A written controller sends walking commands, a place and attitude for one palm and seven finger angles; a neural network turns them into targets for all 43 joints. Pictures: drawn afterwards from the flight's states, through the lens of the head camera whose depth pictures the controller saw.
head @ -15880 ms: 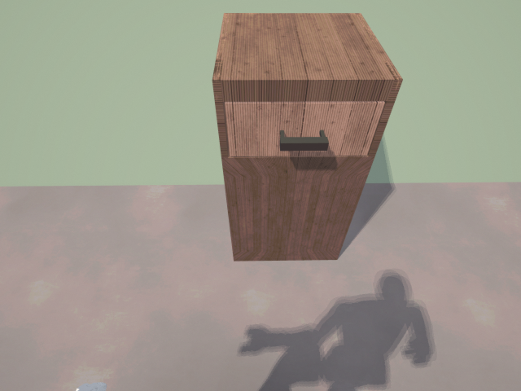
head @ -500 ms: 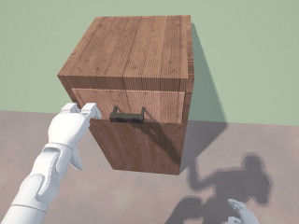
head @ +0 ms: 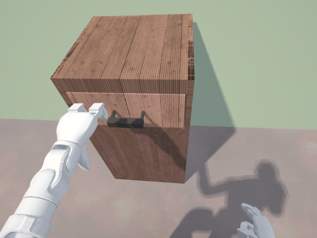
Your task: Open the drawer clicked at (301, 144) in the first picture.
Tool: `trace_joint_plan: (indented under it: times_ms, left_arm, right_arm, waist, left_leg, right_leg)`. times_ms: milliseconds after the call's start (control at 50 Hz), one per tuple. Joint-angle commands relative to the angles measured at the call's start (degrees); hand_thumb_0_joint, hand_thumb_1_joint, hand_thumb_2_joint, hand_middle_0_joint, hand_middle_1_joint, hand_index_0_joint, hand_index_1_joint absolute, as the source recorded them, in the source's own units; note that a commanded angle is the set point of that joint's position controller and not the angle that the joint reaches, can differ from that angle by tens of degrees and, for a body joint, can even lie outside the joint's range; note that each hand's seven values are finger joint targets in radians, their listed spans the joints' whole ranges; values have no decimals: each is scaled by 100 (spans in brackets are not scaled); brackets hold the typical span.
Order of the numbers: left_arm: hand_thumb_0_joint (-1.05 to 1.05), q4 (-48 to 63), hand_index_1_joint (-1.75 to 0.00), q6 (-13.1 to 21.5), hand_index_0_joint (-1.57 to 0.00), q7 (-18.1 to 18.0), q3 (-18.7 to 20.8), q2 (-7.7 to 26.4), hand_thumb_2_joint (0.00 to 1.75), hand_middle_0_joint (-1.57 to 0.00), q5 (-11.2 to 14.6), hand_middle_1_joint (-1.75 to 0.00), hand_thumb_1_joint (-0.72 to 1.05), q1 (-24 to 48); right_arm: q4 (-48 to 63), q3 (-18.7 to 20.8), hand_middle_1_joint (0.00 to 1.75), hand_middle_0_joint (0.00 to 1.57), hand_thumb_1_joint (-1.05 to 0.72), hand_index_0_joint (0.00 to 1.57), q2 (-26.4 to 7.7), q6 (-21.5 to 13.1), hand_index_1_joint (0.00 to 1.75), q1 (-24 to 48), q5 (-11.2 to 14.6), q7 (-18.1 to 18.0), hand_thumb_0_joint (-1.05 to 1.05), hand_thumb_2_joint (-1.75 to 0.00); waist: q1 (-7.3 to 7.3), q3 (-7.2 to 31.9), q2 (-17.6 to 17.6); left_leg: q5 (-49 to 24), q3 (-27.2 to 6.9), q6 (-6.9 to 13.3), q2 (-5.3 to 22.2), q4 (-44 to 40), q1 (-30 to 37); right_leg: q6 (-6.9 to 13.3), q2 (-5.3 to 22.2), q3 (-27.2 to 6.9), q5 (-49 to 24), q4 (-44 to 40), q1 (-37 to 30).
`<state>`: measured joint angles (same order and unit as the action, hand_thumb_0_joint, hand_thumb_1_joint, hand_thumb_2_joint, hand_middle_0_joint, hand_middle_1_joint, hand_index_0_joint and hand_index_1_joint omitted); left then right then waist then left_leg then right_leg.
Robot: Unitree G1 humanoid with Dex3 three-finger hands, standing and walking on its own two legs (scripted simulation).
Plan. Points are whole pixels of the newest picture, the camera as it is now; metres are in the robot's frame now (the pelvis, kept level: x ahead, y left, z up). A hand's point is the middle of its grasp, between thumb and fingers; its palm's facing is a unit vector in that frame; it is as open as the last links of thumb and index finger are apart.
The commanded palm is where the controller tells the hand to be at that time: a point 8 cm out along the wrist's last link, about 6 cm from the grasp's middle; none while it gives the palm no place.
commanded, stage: move the hooked fingers above the handle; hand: left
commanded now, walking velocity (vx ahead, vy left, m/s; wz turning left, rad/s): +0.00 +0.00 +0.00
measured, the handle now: (126, 117) +0.50 +0.19 -0.06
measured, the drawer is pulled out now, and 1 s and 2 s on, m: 0.00 0.00 0.00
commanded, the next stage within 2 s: lower the fingers behind the handle in 1.86 s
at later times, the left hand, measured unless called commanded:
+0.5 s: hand (104, 128) +0.39 +0.21 +0.03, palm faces -0.01 -0.03 -1.00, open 13.8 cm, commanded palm +0.37 +0.22 +0.09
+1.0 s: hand (117, 121) +0.43 +0.19 +0.01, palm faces -0.04 -0.02 -1.00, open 13.8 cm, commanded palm +0.41 +0.20 +0.06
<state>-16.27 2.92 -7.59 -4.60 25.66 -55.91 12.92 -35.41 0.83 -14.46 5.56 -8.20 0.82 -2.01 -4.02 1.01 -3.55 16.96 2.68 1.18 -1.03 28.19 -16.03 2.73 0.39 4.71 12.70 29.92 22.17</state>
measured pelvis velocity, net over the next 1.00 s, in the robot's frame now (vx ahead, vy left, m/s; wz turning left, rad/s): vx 0.01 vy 0.01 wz -0.01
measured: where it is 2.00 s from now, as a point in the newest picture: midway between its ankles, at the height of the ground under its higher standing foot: outside the picture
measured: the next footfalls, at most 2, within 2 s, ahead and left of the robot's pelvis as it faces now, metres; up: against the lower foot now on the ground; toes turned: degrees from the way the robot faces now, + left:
none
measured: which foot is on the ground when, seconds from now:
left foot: down 0.00-1.00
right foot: down 0.00-1.00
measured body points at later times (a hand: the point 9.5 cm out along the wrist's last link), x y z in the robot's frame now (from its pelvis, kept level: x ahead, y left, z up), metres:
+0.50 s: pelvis +0.00 +0.00 -0.01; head +0.05 -0.03 +0.44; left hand +0.38 +0.21 +0.09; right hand +0.13 -0.25 -0.14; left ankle -0.03 +0.11 -0.74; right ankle +0.03 -0.09 -0.74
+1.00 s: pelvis +0.01 +0.01 -0.01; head +0.08 -0.02 +0.43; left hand +0.43 +0.19 +0.06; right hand +0.10 -0.25 -0.15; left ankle -0.03 +0.11 -0.74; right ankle +0.03 -0.09 -0.74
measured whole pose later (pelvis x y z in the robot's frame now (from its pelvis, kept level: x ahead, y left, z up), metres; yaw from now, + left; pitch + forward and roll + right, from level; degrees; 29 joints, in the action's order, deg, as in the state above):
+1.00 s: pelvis +0.01 +0.01 -0.01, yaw -1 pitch +13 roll +1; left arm -46.3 0.2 -18.8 -8.0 19.5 -61.4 33.7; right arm -38.6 3.4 -14.3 6.3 -15.1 0.5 -1.3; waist 1.1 5.3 -2.9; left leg 20.7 3.6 1.8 -1.1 35.6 -27.8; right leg 2.3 0.7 3.7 15.6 36.8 34.0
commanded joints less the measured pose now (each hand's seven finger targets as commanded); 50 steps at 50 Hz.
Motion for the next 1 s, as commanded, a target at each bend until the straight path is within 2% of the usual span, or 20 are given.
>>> trace_joint_plan:
  times_ms: [0, 20, 100, 160, 200, 240, 300, 340, 400, 440, 480, 520, 560, 600, 640, 700, 780, 840, 920, 980]
  left_arm:
    - [0, 579, -120, -24, -30, -299, 848, 1268, 30, -30, 27, -120, -50, 1707]
    - [0, 454, -120, -50, -30, -314, 844, 1303, 30, -30, 2, -120, -50, 1805]
    - [0, 676, -120, 38, -30, -396, 848, 1353, 30, -30, -61, -120, -50, 2111]
    - [0, 637, -120, 128, -30, -482, 564, 1046, 30, -30, -57, -120, -50, 2357]
    - [0, 572, -120, 127, -30, -554, 649, 1072, 30, -30, -91, -120, -50, 2237]
    - [0, 336, -120, 74, -30, -652, 490, 902, 30, -30, -147, -120, -50, 2381]
    - [0, 35, -120, -63, -30, -798, 745, 1150, 30, -30, -233, -120, -50, 2414]
    - [0, -121, -120, -151, -30, -864, 536, 977, 30, -30, -281, -120, -50, 2707]
    - [0, -263, -120, -242, -30, -914, 630, 1087, 30, -30, -334, -120, -50, 2896]
    - [0, -369, -120, -263, -30, -905, 398, 841, 30, -30, -318, -120, -50, 2950]
    - [0, -716, -120, -294, -30, -880, 309, 752, 30, -30, -324, -120, -50, 3076]
    - [0, -809, -120, -258, -30, -889, 377, 865, 30, -30, -372, -120, -50, 3341]
    - [0, -840, -120, -206, -30, -911, 140, 604, 30, -30, -402, -120, -50, 3510]
    - [0, -1032, -120, -165, -30, -960, 260, 724, 30, -30, -432, -120, -50, 3692]
    - [0, -1093, -120, -108, -30, -1039, 316, 738, 30, -30, -446, -120, -50, 3708]
    - [0, -1238, -120, -123, -30, -1161, 253, 599, 30, -30, -484, -120, -50, 3740]
    - [0, -1686, -120, -276, -30, -1292, 221, 566, 30, -30, -525, -120, -50, 3898]
    - [0, -1713, -120, -292, -30, -1343, 232, 660, 30, -30, -561, -120, -50, 4304]
    - [0, -1816, -120, -205, -30, -1359, 20, 341, 30, -30, -545, -120, -50, 4431]
    - [0, -2131, -120, -214, -30, -1419, -9, 254, 30, -30, -549, -120, -50, 4429]
  right_arm:
    - [706, 242, 30, 20, -90, 20, -643, -155, 30, 243, 8, -80, 0, -90]
    - [687, 240, 30, 20, -90, 20, -656, -151, 30, 222, 19, -90, 0, -90]
    - [712, 307, 30, 20, -90, 20, -667, -155, 30, 122, -10, -106, 0, -90]
    - [654, 346, 30, 20, -90, 20, -655, -178, 30, 4, 1, -88, 0, -90]
    - [674, 378, 30, 20, -90, 20, -672, -178, 30, -39, -1, -67, 0, -90]
    - [609, 389, 30, 20, -90, 20, -659, -168, 30, -118, 12, -45, 0, -90]
    - [580, 398, 30, 20, -90, 20, -708, -144, 30, -142, 18, -42, 0, -90]
    - [533, 386, 30, 20, -90, 20, -685, -135, 30, -174, 29, -48, 0, -90]
    - [533, 398, 30, 20, -90, 20, -701, -132, 30, -194, 21, -66, 0, -90]
    - [547, 395, 30, 20, -90, 20, -667, -132, 30, -234, 24, -64, 0, -90]
    - [499, 384, 30, 20, -90, 20, -681, -134, 30, -297, 35, -74, 0, -90]
    - [480, 393, 30, 20, -90, 20, -703, -137, 30, -369, 18, -84, 0, -90]
    - [480, 404, 30, 20, -90, 20, -669, -140, 30, -427, 11, -75, 0, -90]
    - [434, 415, 30, 20, -90, 20, -698, -136, 30, -507, -6, -73, 0, -90]
    - [428, 436, 30, 20, -90, 20, -675, -137, 30, -583, -24, -63, 0, -90]
    - [391, 450, 30, 20, -90, 20, -672, -117, 30, -645, -43, -19, 0, -90]
    - [332, 444, 30, 20, -90, 20, -681, -82, 30, -686, -29, 3, 0, -90]
    - [301, 460, 30, 20, -90, 20, -702, -74, 30, -778, -49, -11, 0, -90]
    - [216, 510, 30, 20, -90, 20, -680, -65, 30, -922, -72, 12, 0, -90]
    - [156, 505, 30, 20, -90, 20, -692, -47, 30, -986, -83, 39, 0, -90]
  waist:
    - [68, 1529, 634]
    - [82, 1437, 657]
    - [73, 2002, 376]
    - [201, 1945, 302]
    - [137, 2065, 343]
    - [200, 1943, 405]
    - [141, 1964, 553]
    - [217, 1939, 482]
    - [204, 2146, 496]
    - [242, 2176, 417]
    - [313, 1944, 533]
    - [337, 2053, 561]
    - [374, 2176, 399]
    - [416, 2181, 499]
    - [370, 2367, 482]
    - [387, 2475, 454]
    - [447, 2259, 526]
    - [507, 2525, 432]
    - [602, 2713, 381]
    - [648, 2549, 486]
  left_leg:
    - [-1327, -72, 105, -203, -229, -549]
    - [-1247, -50, 111, -198, -234, -630]
    - [-1462, -72, 124, -209, -114, -459]
    - [-1460, -88, 118, -192, -50, -415]
    - [-1531, -109, 107, -204, -28, -433]
    - [-1465, -114, 104, -189, 5, -486]
    - [-1417, -108, 102, -195, -9, -646]
    - [-1405, -90, 104, -182, 4, -648]
    - [-1504, -86, 117, -184, 39, -627]
    - [-1494, -76, 116, -188, 61, -609]
    - [-1392, -77, 117, -177, 60, -690]
    - [-1357, -87, 124, -175, 91, -706]
    - [-1493, -107, 115, -181, 158, -606]
    - [-1546, -134, 112, -170, 211, -630]
    - [-1613, -125, 114, -176, 260, -670]
    - [-1865, -145, 85, -167, 318, -674]
    - [-1708, -96, 96, -166, 342, -874]
    - [-1730, -104, 115, -167, 394, -821]
    - [-2084, -150, 100, -136, 514, -644]
    - [-1994, -152, 98, -128, 547, -764]
  right_leg:
    - [-71, 31, -586, -1174, -243, -1532]
    - [-82, 41, -595, -1076, -243, -1466]
    - [-59, 34, -613, -1319, -105, -1574]
    - [-55, 23, -567, -1296, -50, -1296]
    - [-38, -6, -541, -1284, 7, -1317]
    - [-37, -11, -499, -1192, 37, -1130]
    - [-37, -27, -516, -1178, 59, -1203]
    - [-33, -20, -503, -1168, 87, -1114]
    - [-28, -42, -517, -1281, 123, -1211]
    - [-36, -30, -505, -1309, 144, -1170]
    - [-40, -40, -469, -1213, 127, -1005]
    - [-46, -41, -480, -1146, 154, -978]
    - [-24, -52, -447, -1247, 214, -865]
    - [-23, -73, -419, -1262, 257, -791]
    - [-24, -61, -438, -1364, 321, -856]
    - [-8, -80, -394, -1578, 409, -818]
    - [-18, -85, -392, -1519, 411, -681]
    - [-24, -81, -423, -1535, 441, -710]
    - [-21, -104, -387, -1757, 516, -577]
    - [-21, -123, -356, -1673, 517, -409]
